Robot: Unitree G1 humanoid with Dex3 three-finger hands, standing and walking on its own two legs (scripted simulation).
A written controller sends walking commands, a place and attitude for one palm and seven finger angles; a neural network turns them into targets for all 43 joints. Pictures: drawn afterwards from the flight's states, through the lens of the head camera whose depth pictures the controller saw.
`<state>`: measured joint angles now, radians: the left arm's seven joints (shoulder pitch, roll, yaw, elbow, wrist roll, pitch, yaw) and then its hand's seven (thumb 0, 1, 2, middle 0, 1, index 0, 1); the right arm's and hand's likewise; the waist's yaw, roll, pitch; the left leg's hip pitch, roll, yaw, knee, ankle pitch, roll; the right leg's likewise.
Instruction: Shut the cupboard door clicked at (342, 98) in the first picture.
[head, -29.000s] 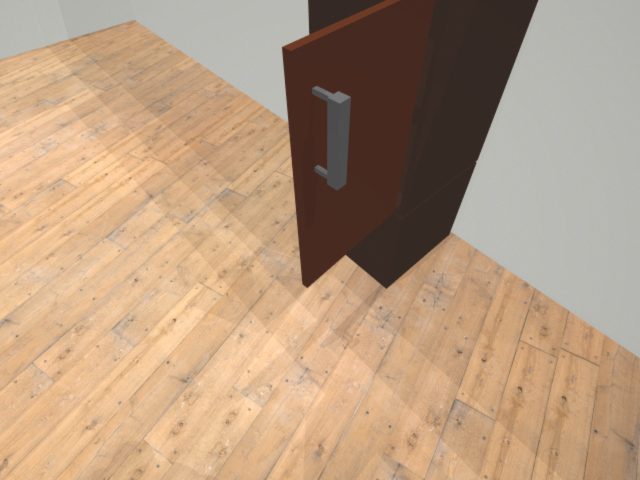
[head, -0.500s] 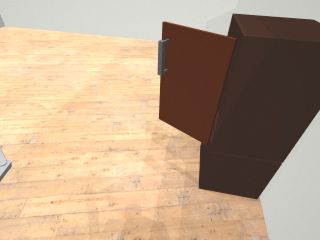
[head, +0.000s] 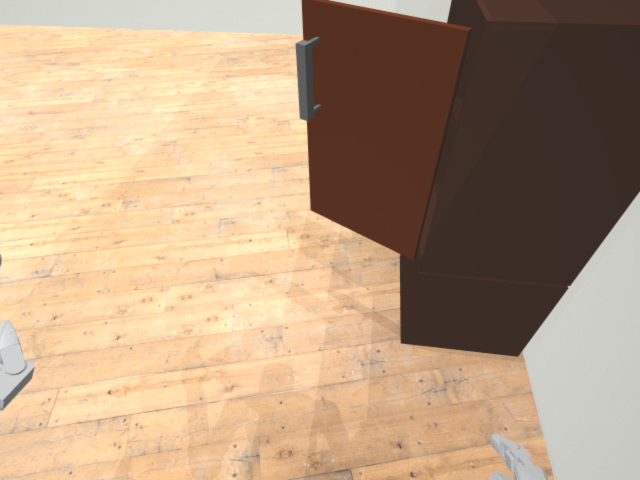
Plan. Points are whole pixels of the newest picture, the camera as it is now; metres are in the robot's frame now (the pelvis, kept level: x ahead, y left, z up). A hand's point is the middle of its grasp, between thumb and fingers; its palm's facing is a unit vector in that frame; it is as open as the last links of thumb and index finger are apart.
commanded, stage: stop stepping back and stand still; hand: left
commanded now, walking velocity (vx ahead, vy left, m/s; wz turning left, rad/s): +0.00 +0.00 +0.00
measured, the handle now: (311, 79) +0.91 +0.07 +0.10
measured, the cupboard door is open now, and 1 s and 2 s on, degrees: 61 61 61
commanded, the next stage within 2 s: let the arm hang, fingers relaxed in 0.60 s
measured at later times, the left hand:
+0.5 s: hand (14, 372) +0.18 +0.30 +0.14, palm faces +0.43 -0.79 -0.44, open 7.4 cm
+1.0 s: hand out of the picture +0.07 +0.21 -0.15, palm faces -0.06 -0.98 -0.20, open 7.4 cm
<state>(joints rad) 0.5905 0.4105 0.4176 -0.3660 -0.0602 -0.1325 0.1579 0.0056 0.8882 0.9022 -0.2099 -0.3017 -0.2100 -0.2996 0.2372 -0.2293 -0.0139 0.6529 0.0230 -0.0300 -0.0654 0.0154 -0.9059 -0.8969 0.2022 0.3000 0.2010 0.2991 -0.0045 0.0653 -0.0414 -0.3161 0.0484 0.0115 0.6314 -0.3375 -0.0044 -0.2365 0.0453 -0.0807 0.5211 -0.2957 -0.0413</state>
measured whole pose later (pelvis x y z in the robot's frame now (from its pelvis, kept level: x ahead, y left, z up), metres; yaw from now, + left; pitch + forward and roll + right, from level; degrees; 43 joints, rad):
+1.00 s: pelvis -0.03 +0.03 +0.00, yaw +1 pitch +0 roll +0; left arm 0.26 0.22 -0.04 0.76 0.02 0.05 0.00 0.01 0.90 0.90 -0.20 -0.30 -0.20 -0.30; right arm 0.18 -0.29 0.01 0.88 -0.03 0.00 0.01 0.01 -0.91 -0.90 0.20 0.30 0.20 0.30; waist -0.02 -0.02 0.04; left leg -0.30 -0.03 0.04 0.52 -0.23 0.04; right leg -0.27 -0.04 -0.06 0.54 -0.27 0.00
